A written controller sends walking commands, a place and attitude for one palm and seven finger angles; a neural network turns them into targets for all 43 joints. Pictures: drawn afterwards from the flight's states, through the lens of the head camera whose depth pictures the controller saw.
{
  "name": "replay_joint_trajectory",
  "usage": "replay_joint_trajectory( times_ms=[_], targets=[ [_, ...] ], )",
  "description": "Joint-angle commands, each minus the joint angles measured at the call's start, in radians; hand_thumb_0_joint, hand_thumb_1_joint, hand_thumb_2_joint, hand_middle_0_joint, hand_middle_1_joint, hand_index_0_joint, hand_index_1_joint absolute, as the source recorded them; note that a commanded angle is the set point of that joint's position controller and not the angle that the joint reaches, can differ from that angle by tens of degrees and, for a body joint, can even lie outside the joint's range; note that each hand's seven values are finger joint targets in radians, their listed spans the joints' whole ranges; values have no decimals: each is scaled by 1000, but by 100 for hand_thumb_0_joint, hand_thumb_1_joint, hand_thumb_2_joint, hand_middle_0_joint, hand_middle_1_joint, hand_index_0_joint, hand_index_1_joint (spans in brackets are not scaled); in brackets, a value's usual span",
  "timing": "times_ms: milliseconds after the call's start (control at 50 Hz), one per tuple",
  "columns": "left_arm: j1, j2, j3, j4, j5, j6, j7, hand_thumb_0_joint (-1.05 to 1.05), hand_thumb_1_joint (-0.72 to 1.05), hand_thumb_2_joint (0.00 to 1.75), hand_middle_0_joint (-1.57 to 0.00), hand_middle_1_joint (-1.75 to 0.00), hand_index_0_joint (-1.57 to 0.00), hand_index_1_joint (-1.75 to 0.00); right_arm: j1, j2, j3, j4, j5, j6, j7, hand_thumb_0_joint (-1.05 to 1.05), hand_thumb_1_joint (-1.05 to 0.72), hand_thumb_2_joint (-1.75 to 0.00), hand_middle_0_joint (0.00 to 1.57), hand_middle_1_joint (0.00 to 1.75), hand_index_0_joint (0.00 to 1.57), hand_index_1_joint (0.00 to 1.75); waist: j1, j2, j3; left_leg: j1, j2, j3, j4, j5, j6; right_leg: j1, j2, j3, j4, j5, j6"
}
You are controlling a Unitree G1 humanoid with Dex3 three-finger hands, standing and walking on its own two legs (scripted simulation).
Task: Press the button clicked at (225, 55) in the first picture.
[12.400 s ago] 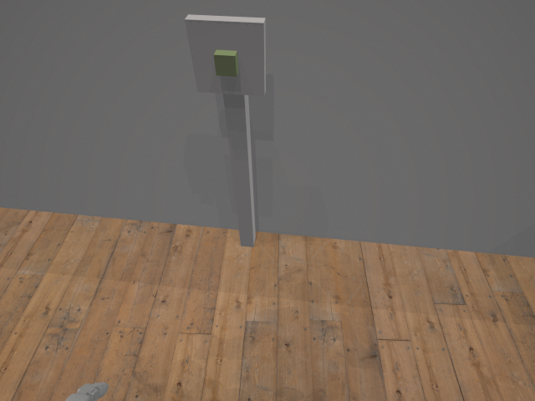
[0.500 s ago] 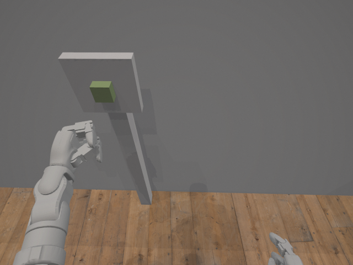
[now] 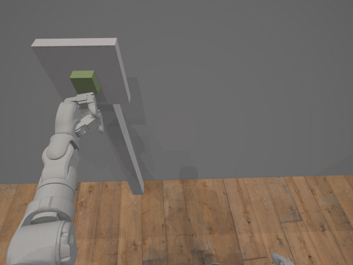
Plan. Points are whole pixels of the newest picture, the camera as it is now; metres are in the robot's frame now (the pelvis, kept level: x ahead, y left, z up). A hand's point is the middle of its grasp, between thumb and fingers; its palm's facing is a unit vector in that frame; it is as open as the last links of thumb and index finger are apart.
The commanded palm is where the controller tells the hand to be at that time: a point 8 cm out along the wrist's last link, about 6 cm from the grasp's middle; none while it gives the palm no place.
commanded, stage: aim a knuckle at the button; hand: left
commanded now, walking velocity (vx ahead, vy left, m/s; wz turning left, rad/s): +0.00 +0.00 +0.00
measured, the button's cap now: (86, 81) +0.51 +0.23 +0.12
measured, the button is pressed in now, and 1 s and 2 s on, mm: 0 0 7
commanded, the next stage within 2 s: press the button with the knuckle in 0.64 s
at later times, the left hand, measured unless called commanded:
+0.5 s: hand (94, 122) +0.41 +0.19 +0.09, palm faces +0.02 -1.00 +0.00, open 3.1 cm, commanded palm +0.38 +0.25 +0.09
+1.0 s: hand (94, 117) +0.42 +0.20 +0.09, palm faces +0.04 -1.00 -0.02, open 3.1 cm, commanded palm +0.40 +0.24 +0.09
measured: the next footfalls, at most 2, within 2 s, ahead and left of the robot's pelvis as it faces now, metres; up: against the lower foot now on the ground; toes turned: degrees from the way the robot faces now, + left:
none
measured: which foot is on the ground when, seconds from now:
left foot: down 0.00-1.00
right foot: down 0.00-1.00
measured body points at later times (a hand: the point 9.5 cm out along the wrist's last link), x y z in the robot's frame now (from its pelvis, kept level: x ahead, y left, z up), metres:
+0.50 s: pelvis +0.01 +0.00 +0.00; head +0.05 +0.00 +0.45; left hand +0.40 +0.25 +0.09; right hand +0.10 -0.25 -0.11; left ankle -0.02 +0.11 -0.72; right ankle +0.03 -0.12 -0.72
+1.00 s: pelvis +0.00 +0.00 +0.00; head +0.06 +0.00 +0.44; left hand +0.41 +0.25 +0.10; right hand +0.10 -0.25 -0.12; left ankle -0.02 +0.11 -0.72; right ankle +0.03 -0.12 -0.72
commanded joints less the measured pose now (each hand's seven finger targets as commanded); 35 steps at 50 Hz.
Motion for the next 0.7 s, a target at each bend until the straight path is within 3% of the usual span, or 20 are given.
replay_joint_trajectory(
  times_ms=[0, 40, 80, 100, 140, 180, 260, 300, 380, 420, 440, 480, 500, 540, 580, 680],
  targets=[
    [-340, 235, 74, -172, -15, -89, -3, 0, 90, 90, -130, -150, -130, -150, 44, -143, -61, -119, -5, -25, 3, 0, -90, -90, 20, 30, 20, 30, 16, -17, -370, 42, -25, -50, -84, 340, 3, 251, 38, 38, -26, 329, -23],
    [-308, 258, 101, -192, -19, -91, -6, 0, 90, 90, -130, -150, -130, -150, 43, -143, -64, -128, -5, -17, 7, 0, -90, -90, 20, 30, 20, 30, 29, -3, -373, 28, -26, -40, -83, 351, 4, 274, 37, 47, -27, 356, -22],
    [-270, 280, 121, -211, -22, -92, -10, 0, 90, 90, -130, -150, -130, -150, 44, -144, -67, -138, -4, -7, 8, 0, -90, -90, 20, 30, 20, 30, 32, -30, -377, 13, -24, -35, -84, 355, 10, 300, 39, 50, -28, 374, -21],
    [-273, 261, 104, -214, -25, -89, -14, 0, 90, 90, -130, -150, -130, -150, 38, -142, -63, -142, -1, -5, 8, 0, -90, -90, 20, 30, 20, 30, 25, -19, -353, 9, -24, -31, -91, 332, 9, 284, 39, 49, -34, 357, -19],
    [-290, 291, 128, -233, -30, -91, -20, 0, 90, 90, -130, -150, -130, -150, 40, -145, -66, -140, 0, 1, 4, 0, -90, -90, 20, 30, 20, 30, 20, -34, -335, -5, -23, -29, -95, 303, 12, 285, 39, 52, -42, 341, -18],
    [-294, 272, 108, -279, -33, -97, -27, 0, 90, 90, -130, -150, -130, -150, 32, -140, -66, -150, 0, 2, 2, 0, -90, -90, 20, 30, 20, 30, 16, 25, -349, 25, -23, -28, -92, 313, 13, 271, 41, 54, -42, 338, -21],
    [-334, 237, 73, -299, -49, -100, -40, 0, 90, 90, -130, -150, -130, -150, 35, -139, -66, -139, 2, -2, -5, 0, -90, -90, 20, 30, 20, 30, -3, 15, -353, 50, -21, -37, -95, 296, 11, 250, 45, 45, -49, 312, -19],
    [-320, 239, 74, -303, -51, -96, -46, 0, 90, 90, -130, -150, -130, -150, 35, -138, -68, -133, 4, -3, -8, 0, -90, -90, 20, 30, 20, 30, -3, 41, -360, 70, -20, -36, -88, 320, 10, 247, 45, 45, -48, 328, -21],
    [-314, 157, 4, -280, -54, -71, -45, 0, 90, 90, -130, -150, -130, -150, 27, -136, -63, -133, 7, -7, -3, 0, -90, -90, 20, 30, 20, 30, -14, 13, -312, 80, -17, -49, -91, 309, 7, 195, 48, 28, -52, 293, -21],
    [-320, 199, 38, -242, -47, -59, -32, 0, 90, 90, -130, -150, -130, -150, 29, -143, -61, -128, 7, -1, -4, 0, -90, -90, 20, 30, 20, 30, -9, -13, -291, 50, -19, -55, -96, 279, 6, 192, 45, 27, -50, 270, -22],
    [-334, 186, 30, -247, -45, -58, -27, 0, 90, 90, -130, -150, -130, -150, 23, -140, -60, -133, 4, 0, -3, 0, -90, -90, 20, 30, 20, 30, -8, -13, -297, 48, -22, -52, -95, 276, 5, 197, 43, 28, -48, 273, -20],
    [-316, 234, 70, -270, -35, -66, -12, 0, 90, 90, -130, -150, -130, -150, 21, -142, -59, -143, -1, 3, 0, 0, -90, -90, 20, 30, 20, 30, 13, -2, -331, 52, -23, -53, -89, 302, 5, 225, 41, 33, -36, 294, -25],
    [-321, 232, 67, -293, -31, -73, -8, 0, 90, 90, -130, -150, -130, -150, 15, -136, -58, -148, 1, 3, 2, 0, -90, -90, 20, 30, 20, 30, 13, 22, -344, 65, -23, -51, -88, 321, 4, 232, 40, 36, -34, 312, -24],
    [-320, 191, 36, -308, -34, -76, -6, 0, 90, 90, -130, -150, -130, -150, 7, -130, -56, -156, 2, 1, 4, 0, -90, -90, 20, 30, 20, 30, 7, 13, -343, 72, -20, -49, -85, 332, 3, 227, 41, 33, -35, 322, -22],
    [-288, 228, 72, -276, -34, -73, -4, 0, 90, 90, -130, -150, -130, -150, 12, -137, -57, -154, -1, 5, 2, 0, -90, -90, 20, 30, 20, 30, 14, -28, -336, 53, -18, -49, -84, 325, 5, 241, 44, 34, -32, 322, -23],
    [-309, 167, 13, -342, -33, -72, -11, 0, 90, 90, -130, -150, -130, -150, 5, -126, -58, -161, 4, 2, 3, 0, -90, -90, 20, 30, 20, 30, 7, 51, -357, 103, -14, -53, -79, 399, -2, 223, 43, 31, -28, 345, -25]
  ],
)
